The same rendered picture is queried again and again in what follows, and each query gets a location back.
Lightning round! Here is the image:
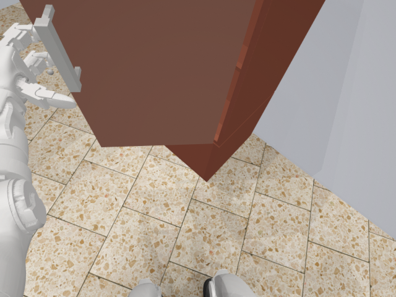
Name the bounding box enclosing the left robot upper arm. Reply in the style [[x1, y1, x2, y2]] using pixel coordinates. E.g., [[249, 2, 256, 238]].
[[0, 178, 46, 297]]

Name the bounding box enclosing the handle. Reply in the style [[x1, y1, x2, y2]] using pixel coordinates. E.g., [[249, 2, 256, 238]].
[[33, 4, 82, 92]]

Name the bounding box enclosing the cupboard door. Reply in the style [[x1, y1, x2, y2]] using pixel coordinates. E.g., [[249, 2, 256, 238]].
[[19, 0, 256, 147]]

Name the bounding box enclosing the left robot forearm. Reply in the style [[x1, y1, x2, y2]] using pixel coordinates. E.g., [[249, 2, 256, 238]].
[[0, 88, 32, 184]]

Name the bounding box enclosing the robot left shin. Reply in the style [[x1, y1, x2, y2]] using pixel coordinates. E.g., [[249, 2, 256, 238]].
[[139, 278, 152, 285]]

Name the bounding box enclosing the left robot hand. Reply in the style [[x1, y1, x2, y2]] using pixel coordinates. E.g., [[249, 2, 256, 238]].
[[0, 23, 77, 110]]

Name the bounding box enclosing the robot left thigh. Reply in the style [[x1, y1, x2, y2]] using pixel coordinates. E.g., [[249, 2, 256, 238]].
[[128, 283, 161, 297]]

